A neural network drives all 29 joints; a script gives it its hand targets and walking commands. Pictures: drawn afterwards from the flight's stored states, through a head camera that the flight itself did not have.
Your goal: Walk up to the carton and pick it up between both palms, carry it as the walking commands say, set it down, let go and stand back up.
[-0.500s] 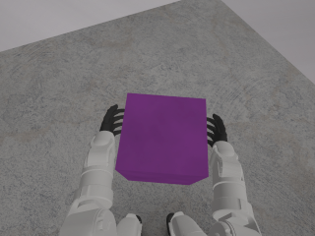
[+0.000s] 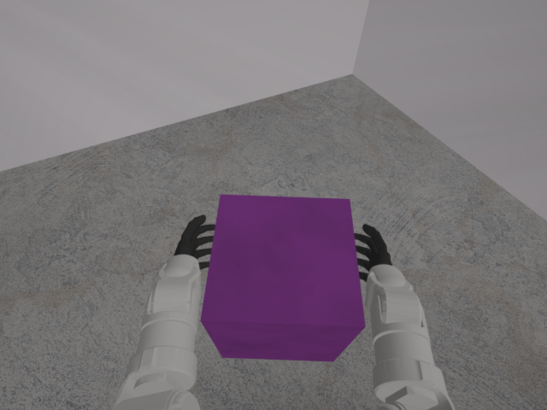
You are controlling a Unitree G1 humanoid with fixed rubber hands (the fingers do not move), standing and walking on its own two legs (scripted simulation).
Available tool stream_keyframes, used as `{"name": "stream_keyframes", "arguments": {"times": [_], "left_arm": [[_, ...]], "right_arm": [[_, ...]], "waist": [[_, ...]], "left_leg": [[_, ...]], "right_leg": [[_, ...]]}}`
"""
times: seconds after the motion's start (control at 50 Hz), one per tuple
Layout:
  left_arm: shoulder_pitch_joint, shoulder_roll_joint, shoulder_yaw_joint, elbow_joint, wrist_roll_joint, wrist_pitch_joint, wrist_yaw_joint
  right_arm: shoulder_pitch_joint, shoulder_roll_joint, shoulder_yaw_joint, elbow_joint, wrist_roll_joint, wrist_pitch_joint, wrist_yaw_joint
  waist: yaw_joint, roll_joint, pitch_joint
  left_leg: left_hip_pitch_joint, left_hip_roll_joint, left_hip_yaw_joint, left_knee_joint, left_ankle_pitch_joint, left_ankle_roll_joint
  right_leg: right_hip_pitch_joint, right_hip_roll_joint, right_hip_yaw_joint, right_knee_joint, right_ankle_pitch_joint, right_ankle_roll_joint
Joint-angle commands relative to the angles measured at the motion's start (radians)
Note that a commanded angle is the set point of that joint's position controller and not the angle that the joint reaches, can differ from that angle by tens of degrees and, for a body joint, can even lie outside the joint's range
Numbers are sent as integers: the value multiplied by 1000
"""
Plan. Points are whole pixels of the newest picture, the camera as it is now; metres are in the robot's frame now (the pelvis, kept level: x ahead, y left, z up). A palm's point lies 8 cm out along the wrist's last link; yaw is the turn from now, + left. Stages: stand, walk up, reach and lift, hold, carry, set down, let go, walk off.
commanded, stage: reach and lift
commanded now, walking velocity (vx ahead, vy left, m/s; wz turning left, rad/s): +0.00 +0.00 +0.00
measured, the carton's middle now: (281, 284) +0.32 -0.02 -0.06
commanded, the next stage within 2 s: hold in 1.72 s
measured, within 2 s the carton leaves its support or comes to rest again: neither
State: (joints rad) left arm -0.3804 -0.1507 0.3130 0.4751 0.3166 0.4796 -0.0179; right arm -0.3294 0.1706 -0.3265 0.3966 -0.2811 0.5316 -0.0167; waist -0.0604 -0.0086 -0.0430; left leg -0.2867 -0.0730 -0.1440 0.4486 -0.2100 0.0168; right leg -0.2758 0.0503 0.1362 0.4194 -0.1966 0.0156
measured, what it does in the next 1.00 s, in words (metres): stands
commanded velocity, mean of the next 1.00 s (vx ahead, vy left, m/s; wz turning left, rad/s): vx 0.00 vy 0.00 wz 0.00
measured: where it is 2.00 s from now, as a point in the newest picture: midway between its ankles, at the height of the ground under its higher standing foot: outside the picture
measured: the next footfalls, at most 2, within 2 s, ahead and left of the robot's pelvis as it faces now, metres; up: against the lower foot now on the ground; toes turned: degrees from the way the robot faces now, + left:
none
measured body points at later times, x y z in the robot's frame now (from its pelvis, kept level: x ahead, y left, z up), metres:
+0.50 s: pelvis +0.00 -0.01 +0.01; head -0.05 +0.00 +0.45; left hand +0.32 +0.13 +0.05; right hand +0.29 -0.18 +0.05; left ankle +0.01 +0.11 -0.74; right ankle +0.01 -0.13 -0.74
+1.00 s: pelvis +0.00 -0.01 +0.00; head -0.04 +0.00 +0.45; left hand +0.31 +0.14 +0.05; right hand +0.31 -0.16 +0.05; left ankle +0.01 +0.11 -0.74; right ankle +0.01 -0.13 -0.74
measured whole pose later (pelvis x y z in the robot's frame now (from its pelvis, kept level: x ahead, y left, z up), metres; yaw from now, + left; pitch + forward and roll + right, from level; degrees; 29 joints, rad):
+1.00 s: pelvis +0.00 -0.01 +0.00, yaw -1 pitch -7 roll +0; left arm -0.31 -0.16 0.27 0.27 0.31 0.73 -0.02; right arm -0.31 0.17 -0.26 0.27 -0.29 0.76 0.00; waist 0.01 -0.01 0.01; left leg -0.04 -0.05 -0.12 0.36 -0.20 0.01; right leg -0.05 0.05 0.14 0.36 -0.19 0.00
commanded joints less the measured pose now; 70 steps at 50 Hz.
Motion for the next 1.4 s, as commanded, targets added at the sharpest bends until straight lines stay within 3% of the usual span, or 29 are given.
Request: {"name": "stream_keyframes", "arguments": {"times": [0.0, 0.28, 0.42, 0.54, 0.7, 1.1, 1.38], "left_arm": [[-417, -916, -543, 30, -189, 20, -247], [-357, -902, -646, -152, -276, 172, -234], [-342, -866, -612, -182, -276, 229, -229], [-397, -868, -584, -174, -271, 237, -232], [-454, -875, -558, -149, -261, 239, -239], [-340, -881, -582, -230, -260, 251, -219], [-300, -885, -599, -264, -273, 263, -218]], "right_arm": [[-463, 965, 536, -6, 188, 0, 217], [-417, 937, 632, -167, 270, 148, 220], [-406, 904, 614, -184, 269, 202, 218], [-464, 910, 594, -161, 260, 204, 220], [-505, 919, 561, -115, 235, 200, 222], [-422, 881, 595, -188, 241, 195, 228], [-386, 882, 617, -221, 256, 204, 228]], "waist": [[1, 17, -289], [14, 11, -214], [33, 3, -130], [56, 1, -125], [57, 5, -129], [68, 12, -167], [74, 12, -151]], "left_leg": [[126, -2, 47, -85, 163, -13], [236, 10, 39, -136, 198, -19], [237, 6, 49, -155, 133, -16], [235, 2, 61, -147, 87, -12], [235, 0, 68, -141, 66, -15], [280, -3, 55, -146, 216, -29], [281, -4, 50, -143, 215, -28]], "right_leg": [[198, 30, -69, -40, 233, 16], [277, 34, -46, -94, 240, 11], [266, 28, -38, -121, 170, 8], [252, 25, -39, -111, 111, 8], [246, 25, -47, -102, 78, 6], [287, 33, -44, -107, 204, -2], [286, 33, -40, -110, 202, -4]]}}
